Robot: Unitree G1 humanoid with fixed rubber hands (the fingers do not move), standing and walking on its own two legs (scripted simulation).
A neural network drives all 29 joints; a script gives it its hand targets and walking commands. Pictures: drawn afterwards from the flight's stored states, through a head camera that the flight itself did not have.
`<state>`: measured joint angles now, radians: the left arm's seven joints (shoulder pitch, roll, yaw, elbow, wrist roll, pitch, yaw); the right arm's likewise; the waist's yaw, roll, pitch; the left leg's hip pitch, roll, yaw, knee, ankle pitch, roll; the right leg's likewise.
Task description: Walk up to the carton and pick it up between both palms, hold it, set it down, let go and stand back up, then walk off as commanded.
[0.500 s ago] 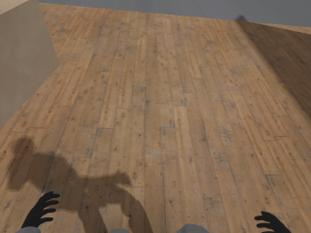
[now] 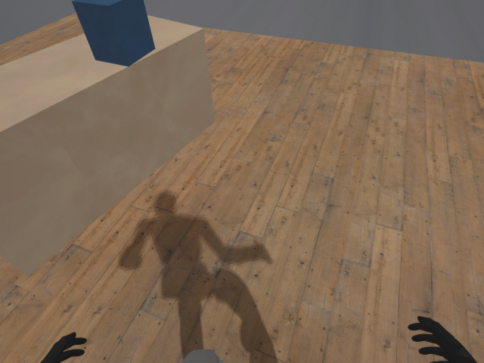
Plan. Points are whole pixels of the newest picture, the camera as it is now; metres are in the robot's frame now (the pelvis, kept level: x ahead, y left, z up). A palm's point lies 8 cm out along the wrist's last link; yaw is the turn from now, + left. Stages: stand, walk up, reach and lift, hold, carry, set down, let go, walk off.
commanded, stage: walk up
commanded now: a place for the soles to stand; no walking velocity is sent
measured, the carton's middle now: (117, 27) +1.46 +0.62 +0.00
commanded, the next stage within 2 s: none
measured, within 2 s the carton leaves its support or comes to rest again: neither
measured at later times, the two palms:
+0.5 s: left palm (94, 269) +0.31 +0.36 -0.11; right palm (399, 242) +0.34 -0.28 -0.05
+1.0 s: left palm (103, 208) +0.41 +0.33 -0.01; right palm (334, 144) +0.71 -0.24 -0.10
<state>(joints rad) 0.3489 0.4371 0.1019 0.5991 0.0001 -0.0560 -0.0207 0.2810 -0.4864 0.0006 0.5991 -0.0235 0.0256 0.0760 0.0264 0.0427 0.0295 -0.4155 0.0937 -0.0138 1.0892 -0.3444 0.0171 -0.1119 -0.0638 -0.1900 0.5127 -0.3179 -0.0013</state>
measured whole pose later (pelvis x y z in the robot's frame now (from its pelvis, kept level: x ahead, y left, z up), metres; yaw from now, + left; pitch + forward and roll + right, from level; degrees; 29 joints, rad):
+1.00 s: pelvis +0.47 -0.01 +0.00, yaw +30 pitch -7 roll +3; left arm 0.34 0.44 0.10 0.55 0.00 -0.03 -0.05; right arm 0.36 -0.49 0.00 0.60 -0.01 0.05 0.00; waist 0.00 0.05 0.07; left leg -0.41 0.01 -0.03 1.23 -0.27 -0.02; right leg -0.14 -0.10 -0.25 0.58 -0.34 -0.06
